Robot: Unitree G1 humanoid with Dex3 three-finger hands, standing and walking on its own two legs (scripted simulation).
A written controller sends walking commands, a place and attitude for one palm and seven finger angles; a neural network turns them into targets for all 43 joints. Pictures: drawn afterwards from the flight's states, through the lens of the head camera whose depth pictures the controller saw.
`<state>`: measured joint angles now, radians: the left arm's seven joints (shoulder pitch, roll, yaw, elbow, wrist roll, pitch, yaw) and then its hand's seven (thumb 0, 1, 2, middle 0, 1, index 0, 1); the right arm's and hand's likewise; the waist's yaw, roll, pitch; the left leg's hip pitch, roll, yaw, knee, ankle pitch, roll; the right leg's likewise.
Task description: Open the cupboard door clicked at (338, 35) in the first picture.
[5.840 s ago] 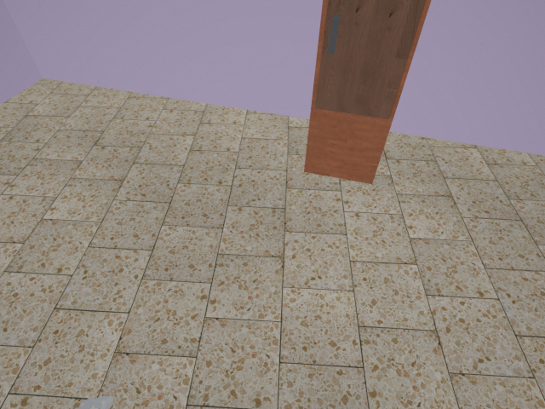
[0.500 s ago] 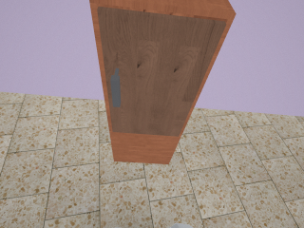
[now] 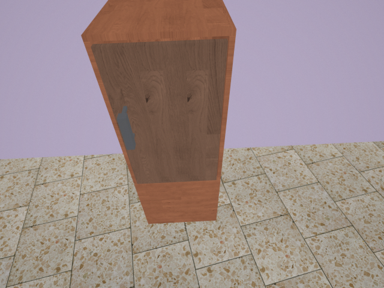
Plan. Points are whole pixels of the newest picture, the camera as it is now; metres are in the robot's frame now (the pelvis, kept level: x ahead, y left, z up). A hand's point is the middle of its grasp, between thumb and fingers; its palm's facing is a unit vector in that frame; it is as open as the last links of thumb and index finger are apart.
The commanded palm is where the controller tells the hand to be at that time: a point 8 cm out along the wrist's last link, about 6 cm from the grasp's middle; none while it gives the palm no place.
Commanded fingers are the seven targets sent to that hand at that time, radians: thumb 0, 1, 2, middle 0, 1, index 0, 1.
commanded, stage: come to a stop and stand still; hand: left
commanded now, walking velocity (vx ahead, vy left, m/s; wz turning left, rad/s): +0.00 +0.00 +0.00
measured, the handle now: (128, 127) +0.58 +0.22 +0.00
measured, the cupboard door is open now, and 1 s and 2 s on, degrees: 0 0 0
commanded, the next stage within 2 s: look again from close up in 0.32 s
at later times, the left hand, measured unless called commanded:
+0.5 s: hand out of the picture -0.02 +0.13 -0.18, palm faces +0.04 -0.99 -0.15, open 7.4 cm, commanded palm none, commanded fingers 0.00 0.90 0.90 -0.20 -0.30 -0.20 -0.30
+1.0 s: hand out of the picture +0.02 +0.21 -0.18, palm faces -0.01 -0.98 -0.21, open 7.4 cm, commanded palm +0.10 +0.26 -0.08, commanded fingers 0.00 0.88 0.89 -0.20 -0.31 -0.20 -0.31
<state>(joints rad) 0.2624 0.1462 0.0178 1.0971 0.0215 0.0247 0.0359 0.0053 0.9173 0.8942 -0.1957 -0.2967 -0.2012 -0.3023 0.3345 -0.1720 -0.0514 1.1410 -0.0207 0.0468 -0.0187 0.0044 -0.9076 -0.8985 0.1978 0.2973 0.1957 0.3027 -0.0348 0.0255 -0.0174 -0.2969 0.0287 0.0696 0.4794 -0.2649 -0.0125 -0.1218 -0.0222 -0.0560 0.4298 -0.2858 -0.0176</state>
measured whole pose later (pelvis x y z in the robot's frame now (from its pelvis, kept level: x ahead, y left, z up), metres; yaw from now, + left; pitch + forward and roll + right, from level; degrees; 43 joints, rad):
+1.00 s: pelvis +0.01 +0.03 -0.01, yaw -1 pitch +0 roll +0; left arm 0.28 0.18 0.00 1.07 0.02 -0.01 0.03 0.00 0.91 0.89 -0.20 -0.30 -0.20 -0.30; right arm 0.29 -0.16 0.02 1.08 -0.02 -0.02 -0.03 0.01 -0.92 -0.90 0.20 0.30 0.20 0.30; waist 0.00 -0.01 0.02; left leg -0.22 -0.02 0.08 0.49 -0.28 0.05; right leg -0.18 -0.05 -0.03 0.50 -0.33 0.03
